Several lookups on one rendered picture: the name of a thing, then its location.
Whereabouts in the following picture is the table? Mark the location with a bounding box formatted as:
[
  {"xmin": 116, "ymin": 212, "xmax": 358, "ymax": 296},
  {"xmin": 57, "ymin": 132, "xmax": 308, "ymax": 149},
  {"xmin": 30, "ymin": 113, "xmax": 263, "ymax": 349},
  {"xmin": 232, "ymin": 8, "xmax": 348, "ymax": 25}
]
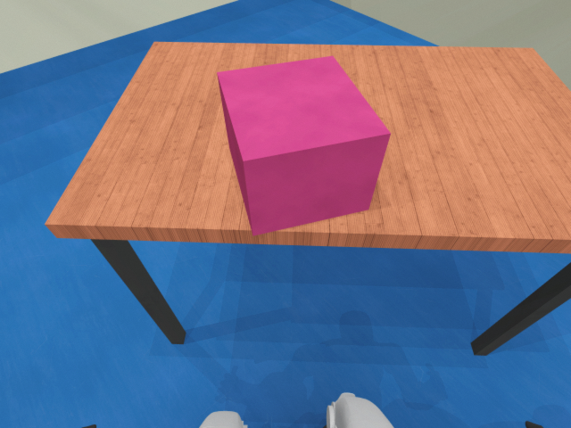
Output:
[{"xmin": 45, "ymin": 42, "xmax": 571, "ymax": 356}]

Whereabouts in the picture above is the carton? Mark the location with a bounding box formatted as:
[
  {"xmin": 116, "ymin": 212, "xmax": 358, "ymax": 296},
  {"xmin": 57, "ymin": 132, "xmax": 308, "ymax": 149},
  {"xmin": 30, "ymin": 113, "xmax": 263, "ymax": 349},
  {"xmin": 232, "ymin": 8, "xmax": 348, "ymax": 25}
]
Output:
[{"xmin": 217, "ymin": 56, "xmax": 391, "ymax": 236}]

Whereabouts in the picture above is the robot right thigh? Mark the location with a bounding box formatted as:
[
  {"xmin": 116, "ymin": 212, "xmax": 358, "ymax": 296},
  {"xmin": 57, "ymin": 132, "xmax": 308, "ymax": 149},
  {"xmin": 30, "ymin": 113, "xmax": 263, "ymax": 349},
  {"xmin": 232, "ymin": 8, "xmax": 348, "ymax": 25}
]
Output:
[{"xmin": 327, "ymin": 397, "xmax": 393, "ymax": 428}]

